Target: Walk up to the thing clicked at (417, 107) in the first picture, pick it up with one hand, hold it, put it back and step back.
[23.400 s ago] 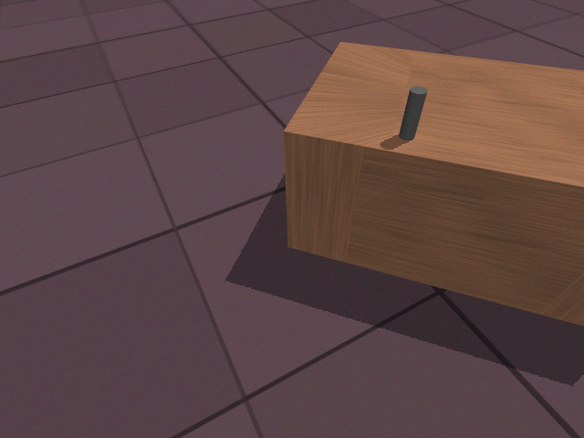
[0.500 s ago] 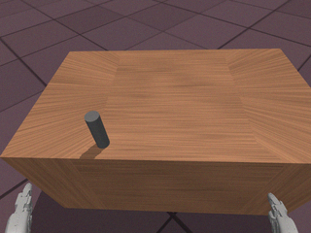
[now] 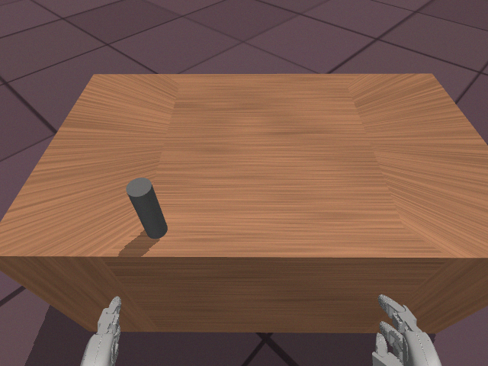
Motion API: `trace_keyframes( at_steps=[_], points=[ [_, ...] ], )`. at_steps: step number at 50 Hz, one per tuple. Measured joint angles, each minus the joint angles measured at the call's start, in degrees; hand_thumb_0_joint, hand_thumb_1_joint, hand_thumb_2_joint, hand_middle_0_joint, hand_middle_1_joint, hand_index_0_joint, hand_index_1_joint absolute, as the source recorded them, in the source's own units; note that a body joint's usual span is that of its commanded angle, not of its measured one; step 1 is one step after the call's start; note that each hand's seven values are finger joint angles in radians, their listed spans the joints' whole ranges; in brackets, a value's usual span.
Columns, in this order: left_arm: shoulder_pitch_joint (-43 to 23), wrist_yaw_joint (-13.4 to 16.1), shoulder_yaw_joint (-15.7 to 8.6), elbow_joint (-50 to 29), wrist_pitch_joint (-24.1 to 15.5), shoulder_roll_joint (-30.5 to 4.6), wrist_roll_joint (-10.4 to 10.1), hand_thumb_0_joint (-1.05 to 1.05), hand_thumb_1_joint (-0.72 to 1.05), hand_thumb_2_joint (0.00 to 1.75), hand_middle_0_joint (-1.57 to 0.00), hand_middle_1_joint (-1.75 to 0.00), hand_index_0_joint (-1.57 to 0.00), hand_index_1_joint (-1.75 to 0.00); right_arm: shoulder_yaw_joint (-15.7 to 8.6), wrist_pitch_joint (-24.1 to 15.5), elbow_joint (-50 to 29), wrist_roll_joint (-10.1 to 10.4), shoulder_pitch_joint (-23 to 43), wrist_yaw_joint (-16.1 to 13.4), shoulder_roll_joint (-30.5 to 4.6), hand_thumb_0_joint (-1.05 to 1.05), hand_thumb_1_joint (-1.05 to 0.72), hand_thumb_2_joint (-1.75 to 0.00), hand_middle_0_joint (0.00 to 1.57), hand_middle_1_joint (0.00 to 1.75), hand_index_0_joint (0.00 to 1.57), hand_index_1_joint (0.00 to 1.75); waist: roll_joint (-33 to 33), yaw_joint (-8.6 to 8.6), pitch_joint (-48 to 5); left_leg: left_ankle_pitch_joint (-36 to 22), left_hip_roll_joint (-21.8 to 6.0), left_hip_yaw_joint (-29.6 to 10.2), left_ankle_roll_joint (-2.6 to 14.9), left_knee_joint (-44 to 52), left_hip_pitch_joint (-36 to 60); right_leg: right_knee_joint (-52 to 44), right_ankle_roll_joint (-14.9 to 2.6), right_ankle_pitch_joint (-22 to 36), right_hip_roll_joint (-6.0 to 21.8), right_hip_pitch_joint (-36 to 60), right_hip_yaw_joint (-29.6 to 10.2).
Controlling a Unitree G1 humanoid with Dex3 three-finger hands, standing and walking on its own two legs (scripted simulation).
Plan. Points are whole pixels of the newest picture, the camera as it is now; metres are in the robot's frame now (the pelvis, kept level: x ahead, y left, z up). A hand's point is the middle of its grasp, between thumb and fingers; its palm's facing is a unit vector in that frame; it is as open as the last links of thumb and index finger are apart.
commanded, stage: home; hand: left
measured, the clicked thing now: (148, 210) +0.45 +0.22 -0.04
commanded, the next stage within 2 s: none
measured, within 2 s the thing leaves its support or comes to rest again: neither
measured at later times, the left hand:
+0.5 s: hand (147, 363) +0.17 +0.17 -0.05, palm faces +0.12 -0.97 -0.23, open 17.6 cm
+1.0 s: hand out of the picture +0.16 +0.17 -0.05, palm faces +0.11 -0.97 -0.22, open 17.6 cm
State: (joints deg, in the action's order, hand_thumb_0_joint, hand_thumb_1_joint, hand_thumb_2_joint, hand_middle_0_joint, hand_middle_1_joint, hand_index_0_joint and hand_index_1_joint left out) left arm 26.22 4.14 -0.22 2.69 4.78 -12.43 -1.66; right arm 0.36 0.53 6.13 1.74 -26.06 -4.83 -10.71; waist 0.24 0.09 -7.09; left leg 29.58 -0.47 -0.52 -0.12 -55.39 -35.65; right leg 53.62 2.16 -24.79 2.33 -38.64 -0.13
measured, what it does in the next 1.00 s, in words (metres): stands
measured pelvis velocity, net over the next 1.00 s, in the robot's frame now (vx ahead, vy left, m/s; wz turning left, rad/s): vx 0.00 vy -0.01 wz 0.01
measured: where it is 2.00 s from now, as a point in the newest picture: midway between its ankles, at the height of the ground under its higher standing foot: outside the picture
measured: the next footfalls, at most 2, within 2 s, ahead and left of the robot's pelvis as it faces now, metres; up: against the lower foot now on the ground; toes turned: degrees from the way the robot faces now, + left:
none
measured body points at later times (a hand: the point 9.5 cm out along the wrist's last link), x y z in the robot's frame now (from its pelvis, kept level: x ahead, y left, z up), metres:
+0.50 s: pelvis +0.00 -0.01 +0.00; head +0.03 -0.01 +0.45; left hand +0.16 +0.22 -0.03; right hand +0.17 -0.24 -0.03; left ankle -0.02 +0.12 -0.68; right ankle +0.02 -0.15 -0.68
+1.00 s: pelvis +0.00 -0.01 +0.00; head +0.03 +0.00 +0.45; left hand +0.16 +0.22 -0.03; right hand +0.16 -0.24 -0.03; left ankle -0.02 +0.12 -0.68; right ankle +0.02 -0.15 -0.68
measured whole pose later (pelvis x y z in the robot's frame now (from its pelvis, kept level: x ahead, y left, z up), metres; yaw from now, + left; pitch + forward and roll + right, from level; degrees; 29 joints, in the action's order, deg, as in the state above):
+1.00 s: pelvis +0.00 -0.01 +0.00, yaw +0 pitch +10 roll +0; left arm 27.3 4.8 0.0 1.2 6.9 -11.8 -1.6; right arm 0.3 1.4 4.5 1.9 -26.9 -6.0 -11.4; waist 0.5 -0.1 -7.5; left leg 29.7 -0.7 -1.0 -0.6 -56.2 -36.4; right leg 54.9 1.6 -25.3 2.2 -39.5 0.3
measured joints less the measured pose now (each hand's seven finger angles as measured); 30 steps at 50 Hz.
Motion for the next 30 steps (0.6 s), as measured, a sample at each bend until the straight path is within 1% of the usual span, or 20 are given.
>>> trace_keyframes(
  at_steps=[5,12,20,30],
  points=[
    [0.57,-0.16,0.17,0.17,0.99,0.78,0.01,-0.02,-0.58,0.03,-0.05,-0.05,-0.05,-0.05,-0.43,0.50,-0.30,0.15,0.18,0.21,-0.21,0.01,-0.89,-0.89,0.20,0.29,0.21,0.30,-0.51,-0.33,-0.48,0.38,0.10,0.01,0.05,-0.05,0.13,0.30,0.05,-0.53,0.11,0.03,-0.01],
    [0.21,-0.04,-0.06,-0.24,1.72,0.40,0.11,-0.02,-0.58,0.03,-0.05,-0.05,-0.05,-0.04,-0.56,0.72,-1.00,0.29,-0.73,-0.36,-1.34,0.01,-0.90,-0.90,0.20,0.30,0.21,0.30,0.45,-0.68,-0.31,0.54,0.11,-0.24,-0.30,-0.03,0.20,0.83,-0.26,-1.07,0.15,-0.06,0.24],
    [0.25,-0.37,-0.06,-1.09,2.19,0.96,0.02,-0.02,-0.57,0.04,-0.05,-0.05,-0.05,-0.05,-0.24,1.22,-1.52,0.07,-0.89,0.00,-0.64,0.01,-0.90,-0.90,0.20,0.30,0.21,0.30,0.05,-0.28,-0.71,0.51,-0.10,-0.66,-0.70,-0.29,-0.11,1.22,-0.64,-1.22,-0.04,-0.33,0.65],
    [0.67,-0.10,0.01,-0.86,2.37,0.76,0.03,-0.02,-0.57,0.04,-0.05,-0.05,-0.05,-0.05,-0.35,1.25,-1.72,0.15,-0.65,-0.55,-1.15,0.01,-0.90,-0.90,0.20,0.30,0.21,0.30,0.13,-0.35,-0.25,0.08,-0.17,-0.75,-0.83,-0.39,-0.22,1.51,-0.85,-0.90,-0.12,-0.52,0.73]
  ],
)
